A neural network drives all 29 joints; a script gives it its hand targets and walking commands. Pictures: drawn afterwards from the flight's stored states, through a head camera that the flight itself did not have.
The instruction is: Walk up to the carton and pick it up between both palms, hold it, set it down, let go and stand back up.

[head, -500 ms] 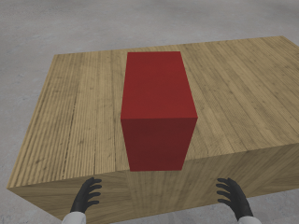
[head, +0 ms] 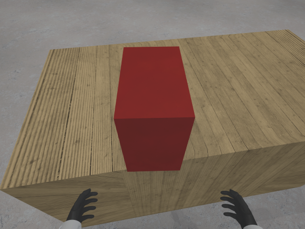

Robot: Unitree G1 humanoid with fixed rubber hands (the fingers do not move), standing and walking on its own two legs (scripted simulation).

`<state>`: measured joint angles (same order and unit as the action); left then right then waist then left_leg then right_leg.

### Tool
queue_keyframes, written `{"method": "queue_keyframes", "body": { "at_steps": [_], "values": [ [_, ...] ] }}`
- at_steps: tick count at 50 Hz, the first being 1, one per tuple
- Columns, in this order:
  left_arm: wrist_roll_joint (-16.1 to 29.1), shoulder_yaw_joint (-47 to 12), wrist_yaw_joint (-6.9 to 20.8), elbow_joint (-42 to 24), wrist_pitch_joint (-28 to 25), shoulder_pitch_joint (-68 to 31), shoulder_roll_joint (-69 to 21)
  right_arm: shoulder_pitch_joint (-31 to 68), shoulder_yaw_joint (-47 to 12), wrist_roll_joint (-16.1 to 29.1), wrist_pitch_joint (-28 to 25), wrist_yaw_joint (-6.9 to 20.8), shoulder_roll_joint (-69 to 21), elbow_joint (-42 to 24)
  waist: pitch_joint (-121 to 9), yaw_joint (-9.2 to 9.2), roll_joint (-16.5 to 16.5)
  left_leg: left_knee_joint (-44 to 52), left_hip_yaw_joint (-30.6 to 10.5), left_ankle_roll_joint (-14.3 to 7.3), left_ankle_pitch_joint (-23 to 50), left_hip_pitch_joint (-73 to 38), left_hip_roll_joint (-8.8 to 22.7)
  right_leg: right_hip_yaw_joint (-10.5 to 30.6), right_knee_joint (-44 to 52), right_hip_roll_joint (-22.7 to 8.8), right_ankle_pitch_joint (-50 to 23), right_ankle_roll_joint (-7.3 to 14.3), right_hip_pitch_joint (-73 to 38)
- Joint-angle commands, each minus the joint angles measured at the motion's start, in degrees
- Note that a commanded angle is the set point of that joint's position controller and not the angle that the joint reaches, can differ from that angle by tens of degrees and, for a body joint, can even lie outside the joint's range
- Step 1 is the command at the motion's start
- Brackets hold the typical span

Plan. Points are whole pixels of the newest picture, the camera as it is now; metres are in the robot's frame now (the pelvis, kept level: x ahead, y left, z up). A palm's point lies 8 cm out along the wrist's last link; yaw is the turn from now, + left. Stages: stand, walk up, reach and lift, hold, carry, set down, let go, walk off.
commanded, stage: let go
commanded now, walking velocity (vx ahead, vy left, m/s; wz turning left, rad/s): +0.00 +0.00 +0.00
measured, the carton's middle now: (152, 110) +0.42 +0.03 +0.06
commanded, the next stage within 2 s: stand in 0.40 s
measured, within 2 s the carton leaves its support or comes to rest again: neither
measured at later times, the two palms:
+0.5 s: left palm out of the picture +0.13 +0.23 -0.09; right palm out of the picture +0.12 -0.23 -0.09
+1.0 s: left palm out of the picture +0.06 +0.25 -0.14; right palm out of the picture -0.05 -0.21 -0.12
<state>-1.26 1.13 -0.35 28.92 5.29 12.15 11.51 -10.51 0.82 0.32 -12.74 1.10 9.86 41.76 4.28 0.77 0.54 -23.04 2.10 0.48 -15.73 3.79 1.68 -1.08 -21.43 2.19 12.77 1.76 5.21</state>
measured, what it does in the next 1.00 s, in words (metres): lifts its right foot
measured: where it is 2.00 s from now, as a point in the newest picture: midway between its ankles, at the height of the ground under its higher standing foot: outside the picture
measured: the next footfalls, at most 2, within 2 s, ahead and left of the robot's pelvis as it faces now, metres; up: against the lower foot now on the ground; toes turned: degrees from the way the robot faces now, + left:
right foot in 1.18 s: -0.08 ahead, -0.09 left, +0.00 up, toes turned -7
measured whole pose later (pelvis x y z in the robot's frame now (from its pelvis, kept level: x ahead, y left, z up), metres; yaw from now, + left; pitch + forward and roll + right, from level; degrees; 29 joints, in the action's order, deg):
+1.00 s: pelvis -0.04 +0.03 -0.01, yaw -8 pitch +0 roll -1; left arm -1.8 2.0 -1.6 46.2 2.4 17.3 10.5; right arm -19.9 1.7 -2.4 0.9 -1.6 9.2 50.4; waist -3.9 -1.6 2.2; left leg -31.1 2.0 -3.9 -17.7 13.5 -1.3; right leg 3.3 -49.4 3.6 27.5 1.0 22.2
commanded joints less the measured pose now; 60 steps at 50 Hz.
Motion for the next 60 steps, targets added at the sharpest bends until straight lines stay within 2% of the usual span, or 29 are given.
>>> {"method": "queue_keyframes", "body": {
  "at_steps": [1, 5, 8, 18, 20, 21, 22, 24, 27, 28, 29, 32, 34, 38, 39, 40, 42, 43, 44, 45, 46, 47, 49, 52, 53, 55, 57, 59, 60],
  "values": [
    [0.5, 2.1, 0.1, -6.9, -1.8, -3.1, 5.0, 3.2, 2.0, -0.2, -3.5, -0.4, 6.6, -3.8, -6.4, 0.01, -1.4, 1.3, 0.8, 1.6, 19.9, -3.5, -1.8, 0.7, 3.2, -1.9, -19.6, -0.4, 0.5],
    [0.8, 1.1, 0.4, -6.1, -1.0, -4.4, 6.0, 4.1, 3.1, -0.5, -3.1, -0.2, 6.5, -5.0, -4.8, -1.13, 0.8, 2.1, 1.0, 0.6, 15.2, -2.2, -1.8, 0.9, 3.5, -2.4, -16.1, -0.8, 1.8],
    [1.3, 0.8, -0.2, -6.2, -0.9, -6.7, 6.4, 5.3, 3.6, -1.2, -1.9, 0.2, 5.7, -5.6, -4.2, -0.11, -0.6, 2.5, 1.7, 0.5, 12.6, -0.2, -1.7, 0.6, 3.6, -2.1, -10.2, -0.4, 1.2],
    [0.7, 1.4, -0.4, -4.7, -0.8, -6.2, 6.1, 4.2, 3.6, -1.2, -0.7, 0.3, 6.7, -6.1, -3.9, 0.07, 1.0, 2.5, 1.3, 0.2, 12.4, -0.2, -1.6, 1.4, 3.0, -2.0, -11.4, -0.1, 1.0],
    [0.6, 0.8, -0.7, -6.0, -1.3, -6.8, 6.3, 4.0, 4.4, -0.6, -0.5, 0.4, 7.0, -5.5, -4.0, -0.37, -1.4, 2.3, 1.1, 0.6, 11.5, 0.6, -1.6, 1.1, 2.4, -1.9, -8.7, 0.3, 0.9],
    [-2.2, 3.2, 0.0, 0.2, -4.6, 1.5, 9.0, -0.5, 5.4, -2.1, 7.3, -0.7, 11.4, -2.4, -2.4, 0.91, -9.2, -1.7, -3.4, -3.2, 18.2, 0.8, 5.7, 4.8, -3.8, -4.8, -13.6, -1.1, 12.5],
    [-1.2, 2.9, 0.4, 2.2, -5.5, 4.4, 8.0, -2.8, 6.1, -2.9, 10.8, -1.0, 11.7, -3.4, -2.0, -0.43, -8.1, -0.1, -5.0, -5.6, 12.0, 2.8, 8.3, 3.5, -6.4, -3.2, -5.3, -1.0, 14.1],
    [-0.7, 2.2, 0.9, 2.2, -6.6, 3.0, 5.3, -3.5, 5.5, -2.7, 13.0, -1.4, 10.6, -3.7, -1.3, -0.79, -12.4, 1.6, -7.4, -7.8, 12.3, 8.2, 11.0, 2.8, -10.3, -2.5, -3.2, -0.6, 11.7],
    [-0.4, 2.0, 1.1, 2.2, -7.4, 3.1, 4.0, -3.0, 5.5, -2.4, 13.8, -1.5, 10.7, -3.4, -6.6, -0.88, -6.8, -1.2, -4.7, -8.3, 5.3, 9.6, 9.6, 3.4, -11.6, -3.1, -6.2, 0.0, 12.4],
    [-0.5, 2.4, 0.9, 3.0, -7.6, 4.6, 4.8, -1.6, 5.5, -2.5, 14.1, -1.3, 10.7, -3.4, -7.2, 0.01, -2.4, -3.1, -3.6, -7.6, 0.0, 9.4, 8.0, 4.7, -10.1, -3.1, -9.3, 0.3, 13.0],
    [-0.6, 2.4, 0.9, 3.1, -7.9, 3.5, 6.4, -2.8, 5.5, -2.2, 14.1, -1.3, 10.4, -3.4, -7.9, -1.27, 2.0, -5.8, -1.8, -6.2, -3.1, 10.0, 5.7, 7.6, -8.8, -4.4, -14.7, 1.3, 13.3],
    [-0.7, 3.3, -0.2, 4.1, -8.0, 4.7, 9.8, -4.3, 4.7, -2.1, 14.8, -0.6, 6.5, -2.5, -7.0, -0.85, 14.2, -22.8, 1.0, -2.9, -13.4, 15.0, -4.0, 24.2, 2.5, -14.9, -15.2, 9.6, 13.7],
    [-1.4, 3.3, -0.8, 4.9, -7.8, 5.5, 9.3, -4.1, 4.1, -2.3, 14.8, -0.2, 6.2, -2.1, -7.6, 0.24, 19.5, -27.1, -1.3, -2.7, -18.5, 17.8, -3.2, 26.9, 3.8, -16.4, -18.7, 12.2, 12.1],
    [-1.2, 2.8, -1.8, 7.1, -7.1, 5.7, 7.4, -7.7, 3.6, -1.8, 14.2, -1.2, 6.7, 1.0, -11.2, -1.14, 10.8, -18.6, -2.6, -3.3, -15.1, 18.9, -3.8, 23.0, -1.0, -12.3, -27.1, 9.5, 3.7],
    [-0.9, 3.1, -1.9, 8.3, -6.8, 4.7, 8.2, -9.5, 3.6, -1.1, 13.9, -1.1, 6.5, 2.2, -11.8, -2.24, 12.9, -12.3, -1.8, -3.7, -9.9, 15.0, -3.5, 19.4, -3.1, -11.1, -24.1, 8.4, 5.4],
    [-0.6, 3.4, -1.8, 8.4, -6.5, 3.2, 7.3, -10.8, 3.6, -1.2, 13.2, -1.3, 7.0, 3.3, -11.3, -3.55, 8.5, -3.6, -1.6, -4.1, -0.5, 10.4, -3.3, 16.8, -5.6, -8.8, -25.0, 6.7, 7.5],
    [0.4, 2.8, -1.5, 8.7, -6.2, 4.1, 5.4, -11.3, 3.3, -1.5, 12.3, -2.1, 8.5, 4.4, -12.3, -2.36, -2.6, 4.3, -9.7, -5.8, 11.2, 0.8, 4.3, 12.1, -13.0, -3.3, -13.4, 3.0, 16.5],
    [0.9, 1.9, -1.8, 9.3, -6.0, 7.1, 2.8, -10.7, 3.4, -1.9, 12.3, -2.5, 10.9, 4.8, -10.0, -1.06, -14.2, 5.5, -19.8, -8.8, 25.0, 0.1, 13.2, 6.0, -18.2, 2.0, 8.1, 0.8, 23.4],
    [-0.2, 2.4, -2.1, 10.4, -5.0, 7.0, 4.8, -10.8, 2.8, -2.7, 12.5, -2.6, 9.2, 4.9, -10.3, -2.06, -17.2, 6.6, -24.6, -14.3, 21.1, 7.6, 18.4, 4.1, -27.7, 2.0, 17.5, -0.3, 19.2],
    [-0.6, 2.5, -2.0, 11.3, -4.1, 8.4, 4.2, -8.9, 2.4, -3.4, 12.6, -2.7, 8.2, 4.5, -6.4, -0.66, -19.4, 7.1, -24.7, -17.8, 19.2, 17.3, 19.2, 5.2, -31.5, 0.0, 18.4, -1.0, 14.4],
    [-0.8, 2.7, -1.7, 12.8, -3.5, 7.0, 3.9, -6.4, 2.4, -3.2, 12.7, -2.9, 6.7, 4.0, -2.1, -0.12, -15.4, 9.9, -21.6, -17.1, 11.1, 21.5, 17.2, 5.2, -33.9, 0.2, 18.4, -0.4, 13.9],
    [-1.0, 2.6, -1.4, 13.6, -3.2, 7.8, 4.0, -4.8, 1.8, -2.9, 12.7, -3.3, 6.3, 4.4, 1.5, 0.74, -15.1, 10.3, -18.2, -16.1, 9.6, 20.4, 14.5, 4.7, -33.6, 0.0, 17.4, -0.9, 17.1],
    [-0.5, 2.8, -1.0, 15.3, -3.0, 7.8, 4.1, -6.4, 2.1, -2.4, 12.4, -3.6, 7.3, 4.4, 2.0, 1.13, -5.6, 9.4, -15.7, -13.5, 12.8, 16.9, 11.5, 5.0, -32.9, 0.5, 13.6, -1.3, 19.7],
    [-0.3, 1.9, -1.8, 16.6, -4.0, 7.0, 1.8, -10.7, 1.8, -1.9, 11.9, -3.2, 6.4, 6.9, 0.8, -0.22, -7.0, 6.6, -13.7, -12.2, 18.7, 14.0, 8.8, 4.5, -23.5, -1.1, 12.8, -1.6, 16.6],
    [0.2, 1.3, -1.8, 17.1, -4.3, 7.3, 0.1, -10.8, 2.2, -2.1, 12.0, -3.3, 6.7, 8.1, 1.8, -0.26, -10.3, 5.3, -13.7, -12.0, 18.5, 11.3, 9.4, 4.1, -17.1, -2.3, 13.7, -1.8, 17.4],
    [-0.1, 1.5, -2.1, 18.8, -4.4, 8.7, 1.3, -10.7, 2.4, -2.3, 12.1, -3.4, 7.1, 8.1, -1.8, 0.10, -7.2, 5.4, -14.4, -12.0, 12.1, 8.6, 9.6, 3.4, -12.7, -1.3, 11.2, -1.7, 15.0],
    [0.3, 1.2, -2.5, 19.1, -4.9, 9.7, 1.4, -11.3, 2.9, -2.2, 12.4, -3.2, 8.3, 8.7, -3.5, 0.21, -10.4, 4.6, -14.6, -10.1, 6.7, 10.8, 8.2, 3.9, 2.2, -2.5, 0.2, -1.2, 7.7],
    [0.0, 2.1, -2.5, 21.1, -6.1, 12.2, 6.3, -13.6, 2.7, -1.6, 12.0, -2.9, 5.3, 9.4, -7.8, -0.10, -1.0, -2.8, -9.3, -6.8, 9.0, 15.1, 3.8, 13.2, 1.2, -9.7, -10.6, 0.6, -1.5],
    [0.1, 2.3, -2.7, 21.0, -6.4, 10.2, 8.3, -14.0, 2.4, -1.0, 11.9, -2.7, 3.5, 9.5, -8.8, -2.00, 5.2, -4.0, -6.1, -4.9, 5.0, 14.5, 0.9, 15.8, 1.3, -11.9, -11.9, 1.5, -0.7]
  ]
}}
